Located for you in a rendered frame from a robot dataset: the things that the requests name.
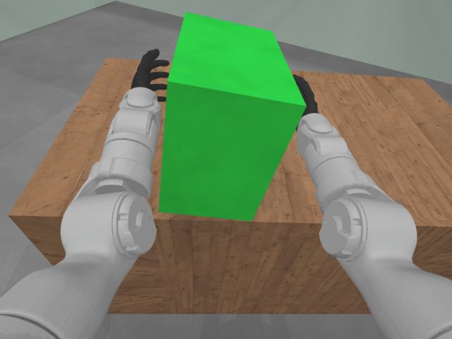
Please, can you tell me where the robot right hand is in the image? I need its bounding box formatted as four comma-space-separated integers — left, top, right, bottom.
293, 74, 318, 131

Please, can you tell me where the robot left hand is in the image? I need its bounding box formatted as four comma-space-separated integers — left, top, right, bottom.
131, 49, 170, 102

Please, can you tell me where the robot right upper arm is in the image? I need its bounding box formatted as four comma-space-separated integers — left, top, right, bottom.
319, 196, 452, 339

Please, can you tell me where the carton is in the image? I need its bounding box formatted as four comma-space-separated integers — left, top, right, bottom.
159, 12, 307, 221

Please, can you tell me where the pedestal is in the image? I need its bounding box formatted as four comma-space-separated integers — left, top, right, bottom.
8, 58, 452, 314

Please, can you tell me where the robot left forearm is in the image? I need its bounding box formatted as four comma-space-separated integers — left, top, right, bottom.
61, 87, 161, 244

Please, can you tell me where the robot right forearm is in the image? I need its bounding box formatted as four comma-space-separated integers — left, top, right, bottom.
296, 113, 417, 244

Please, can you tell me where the robot left upper arm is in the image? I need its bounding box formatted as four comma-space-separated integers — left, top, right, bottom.
0, 191, 157, 339

